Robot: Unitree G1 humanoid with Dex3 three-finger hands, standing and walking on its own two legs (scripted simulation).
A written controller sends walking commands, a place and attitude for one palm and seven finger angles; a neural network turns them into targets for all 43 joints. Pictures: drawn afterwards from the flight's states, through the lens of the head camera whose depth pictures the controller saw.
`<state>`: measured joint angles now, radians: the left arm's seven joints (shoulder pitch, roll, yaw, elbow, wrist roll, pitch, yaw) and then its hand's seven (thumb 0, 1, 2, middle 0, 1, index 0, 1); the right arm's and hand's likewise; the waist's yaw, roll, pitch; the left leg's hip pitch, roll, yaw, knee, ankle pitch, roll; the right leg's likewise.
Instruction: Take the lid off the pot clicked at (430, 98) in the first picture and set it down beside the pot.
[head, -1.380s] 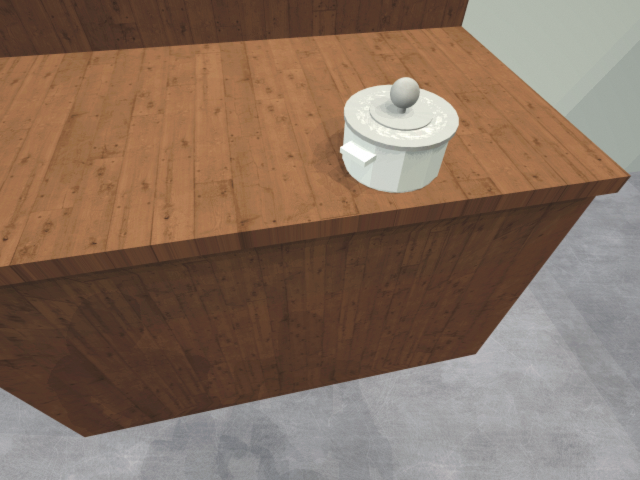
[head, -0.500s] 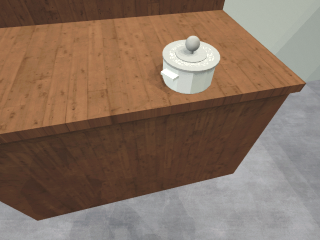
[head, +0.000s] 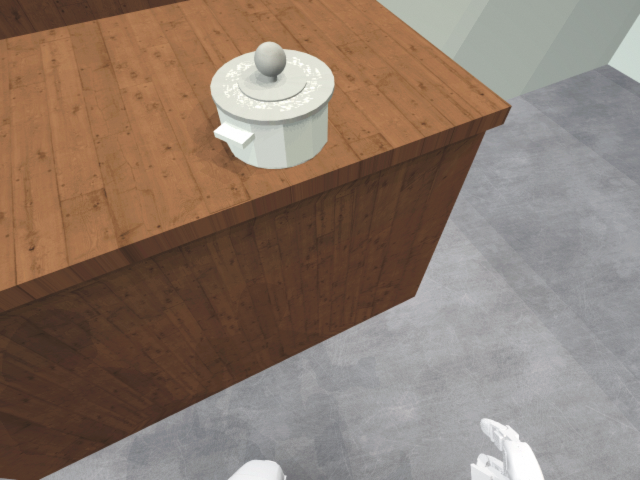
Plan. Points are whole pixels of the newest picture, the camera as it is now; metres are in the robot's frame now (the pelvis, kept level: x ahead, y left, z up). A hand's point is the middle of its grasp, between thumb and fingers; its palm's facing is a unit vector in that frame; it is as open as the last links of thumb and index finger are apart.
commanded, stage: walk to a spot facing it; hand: left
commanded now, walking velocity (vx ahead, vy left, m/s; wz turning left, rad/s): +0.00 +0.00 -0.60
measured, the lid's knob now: (270, 59) +0.62 +0.15 +0.17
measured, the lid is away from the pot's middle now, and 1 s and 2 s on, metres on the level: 0.00 0.00 0.00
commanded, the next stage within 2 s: none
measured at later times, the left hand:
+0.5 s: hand (232, 433) +0.18 +0.16 -0.17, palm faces -0.34 -0.91 -0.24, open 7.4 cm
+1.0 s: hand (291, 413) +0.22 +0.08 -0.18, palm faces -0.54 -0.81 -0.21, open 7.4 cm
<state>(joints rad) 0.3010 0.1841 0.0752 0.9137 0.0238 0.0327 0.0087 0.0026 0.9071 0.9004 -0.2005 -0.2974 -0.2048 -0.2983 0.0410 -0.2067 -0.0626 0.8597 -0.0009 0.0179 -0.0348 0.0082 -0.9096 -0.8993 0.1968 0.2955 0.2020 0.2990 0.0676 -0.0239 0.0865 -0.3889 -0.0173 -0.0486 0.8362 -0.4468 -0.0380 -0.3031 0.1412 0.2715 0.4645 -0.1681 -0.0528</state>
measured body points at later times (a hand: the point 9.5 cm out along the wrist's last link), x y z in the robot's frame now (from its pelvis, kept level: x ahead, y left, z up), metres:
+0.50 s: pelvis +0.01 -0.01 -0.01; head +0.08 -0.03 +0.43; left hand +0.20 +0.21 -0.15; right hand -0.05 -0.26 -0.15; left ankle -0.01 +0.14 -0.74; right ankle -0.01 -0.13 -0.73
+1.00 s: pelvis +0.04 -0.04 -0.01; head +0.08 -0.05 +0.44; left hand +0.25 +0.12 -0.16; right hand +0.00 -0.31 -0.13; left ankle +0.13 +0.04 -0.75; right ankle -0.01 -0.13 -0.74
